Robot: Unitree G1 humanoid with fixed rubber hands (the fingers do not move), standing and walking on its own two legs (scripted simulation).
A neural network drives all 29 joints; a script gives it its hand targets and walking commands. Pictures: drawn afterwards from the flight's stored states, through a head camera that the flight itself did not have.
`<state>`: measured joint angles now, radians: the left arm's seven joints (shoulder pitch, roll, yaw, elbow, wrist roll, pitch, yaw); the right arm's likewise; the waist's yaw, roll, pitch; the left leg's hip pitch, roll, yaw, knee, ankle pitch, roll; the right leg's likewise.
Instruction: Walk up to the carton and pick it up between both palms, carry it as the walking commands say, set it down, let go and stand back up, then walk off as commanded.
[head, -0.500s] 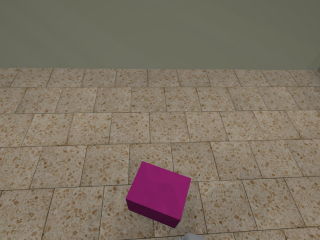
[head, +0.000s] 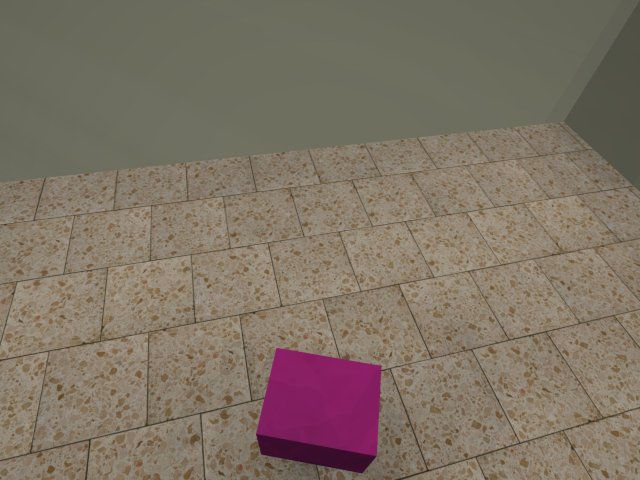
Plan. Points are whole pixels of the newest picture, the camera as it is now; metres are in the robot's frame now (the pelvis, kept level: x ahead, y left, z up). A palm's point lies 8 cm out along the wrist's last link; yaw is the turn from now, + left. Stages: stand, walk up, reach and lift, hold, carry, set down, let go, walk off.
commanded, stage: walk up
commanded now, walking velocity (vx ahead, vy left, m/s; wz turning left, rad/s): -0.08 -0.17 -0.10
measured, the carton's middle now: (319, 411) +0.39 -0.04 -0.65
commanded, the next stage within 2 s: stand in 1.02 s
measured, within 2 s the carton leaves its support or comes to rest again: neither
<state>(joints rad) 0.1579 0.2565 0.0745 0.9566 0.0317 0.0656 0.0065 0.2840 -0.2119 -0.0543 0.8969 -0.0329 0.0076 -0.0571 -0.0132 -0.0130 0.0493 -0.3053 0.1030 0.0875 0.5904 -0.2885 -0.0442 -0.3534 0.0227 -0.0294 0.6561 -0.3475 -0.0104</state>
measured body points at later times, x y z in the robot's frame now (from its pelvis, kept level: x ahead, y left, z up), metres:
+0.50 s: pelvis +0.00 -0.05 +0.02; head +0.01 -0.08 +0.47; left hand +0.08 +0.19 -0.12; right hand +0.02 -0.31 -0.14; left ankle -0.01 +0.11 -0.69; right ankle -0.01 -0.16 -0.73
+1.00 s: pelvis +0.00 +0.02 +0.02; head +0.02 +0.04 +0.47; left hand +0.03 +0.26 -0.15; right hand +0.06 -0.23 -0.11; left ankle +0.01 +0.12 -0.73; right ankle -0.03 -0.13 -0.69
